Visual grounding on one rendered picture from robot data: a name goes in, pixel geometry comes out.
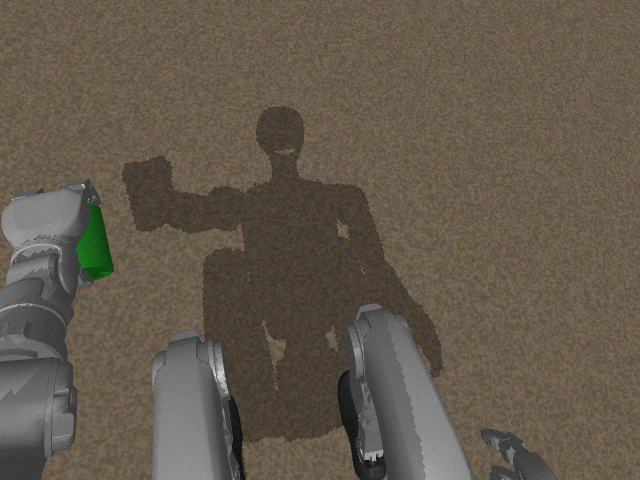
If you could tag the right robot hand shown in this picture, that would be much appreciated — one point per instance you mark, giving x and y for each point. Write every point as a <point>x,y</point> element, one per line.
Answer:
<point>528,465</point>

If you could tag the left robot hand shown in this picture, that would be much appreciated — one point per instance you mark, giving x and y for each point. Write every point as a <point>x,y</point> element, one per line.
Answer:
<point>60,215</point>

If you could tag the left robot foot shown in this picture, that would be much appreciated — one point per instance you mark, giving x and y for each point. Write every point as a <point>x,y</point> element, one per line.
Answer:
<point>237,439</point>

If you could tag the right robot foot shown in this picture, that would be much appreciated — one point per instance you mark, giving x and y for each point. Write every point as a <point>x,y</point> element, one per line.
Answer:
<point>364,469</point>

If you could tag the left robot arm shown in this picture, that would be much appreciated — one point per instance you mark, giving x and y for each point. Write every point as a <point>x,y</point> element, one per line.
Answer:
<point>38,402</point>

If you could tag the can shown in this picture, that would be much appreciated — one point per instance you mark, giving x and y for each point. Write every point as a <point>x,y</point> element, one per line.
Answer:
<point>93,248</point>

